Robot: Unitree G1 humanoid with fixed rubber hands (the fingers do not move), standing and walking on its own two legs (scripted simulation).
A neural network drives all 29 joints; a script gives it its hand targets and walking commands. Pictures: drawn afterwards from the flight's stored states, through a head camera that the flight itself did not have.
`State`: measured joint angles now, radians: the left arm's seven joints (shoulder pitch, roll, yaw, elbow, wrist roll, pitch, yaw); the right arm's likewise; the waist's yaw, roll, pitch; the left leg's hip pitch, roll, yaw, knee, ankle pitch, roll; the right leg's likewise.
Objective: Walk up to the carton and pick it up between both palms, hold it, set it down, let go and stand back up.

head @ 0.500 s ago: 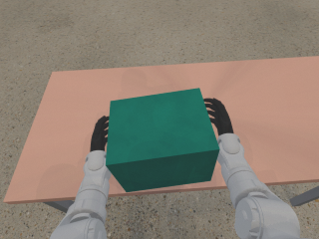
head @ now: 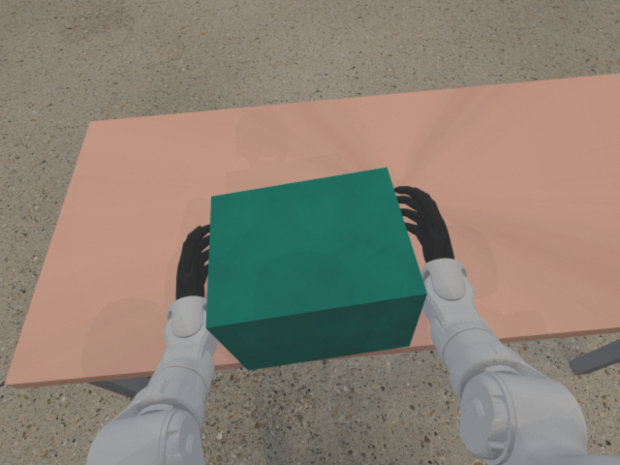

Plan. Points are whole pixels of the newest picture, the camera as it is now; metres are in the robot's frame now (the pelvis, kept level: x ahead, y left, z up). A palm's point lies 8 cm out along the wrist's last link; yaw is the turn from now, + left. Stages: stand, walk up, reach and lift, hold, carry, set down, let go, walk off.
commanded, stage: set down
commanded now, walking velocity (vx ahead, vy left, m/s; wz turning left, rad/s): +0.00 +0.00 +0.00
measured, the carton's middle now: (314, 274) +0.39 +0.03 -0.03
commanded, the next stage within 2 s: none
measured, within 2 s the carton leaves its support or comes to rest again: rests again in 0.18 s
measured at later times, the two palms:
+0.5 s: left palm (197, 287) +0.36 +0.20 -0.02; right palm (436, 255) +0.41 -0.13 -0.01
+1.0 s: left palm (152, 267) +0.37 +0.25 +0.01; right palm (490, 217) +0.44 -0.20 +0.04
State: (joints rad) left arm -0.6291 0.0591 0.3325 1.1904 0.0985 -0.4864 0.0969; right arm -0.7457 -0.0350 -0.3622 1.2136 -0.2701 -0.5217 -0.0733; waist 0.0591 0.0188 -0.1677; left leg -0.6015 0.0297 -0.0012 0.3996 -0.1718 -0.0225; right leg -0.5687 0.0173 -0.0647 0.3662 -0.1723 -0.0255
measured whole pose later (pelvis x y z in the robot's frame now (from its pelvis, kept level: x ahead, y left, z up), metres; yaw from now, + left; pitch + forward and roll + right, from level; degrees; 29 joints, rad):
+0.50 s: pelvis -0.01 +0.00 -0.01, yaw -2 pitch +24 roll -1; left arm -0.72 0.07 0.36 1.34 0.05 -0.62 0.08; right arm -0.81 -0.07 -0.41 1.31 -0.29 -0.55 -0.05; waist 0.08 0.03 -0.19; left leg -0.72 0.04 0.03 0.51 -0.21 -0.01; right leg -0.70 0.02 -0.04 0.48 -0.20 -0.02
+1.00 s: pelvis -0.04 +0.00 -0.03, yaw -3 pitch +26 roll -1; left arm -0.87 0.27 -0.02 1.29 -0.32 -0.30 0.05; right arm -1.00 -0.40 0.25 1.43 0.52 -0.30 0.05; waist 0.14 -0.02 -0.28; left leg -0.90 0.07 0.02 0.72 -0.28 -0.03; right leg -0.88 0.04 -0.04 0.68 -0.26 -0.03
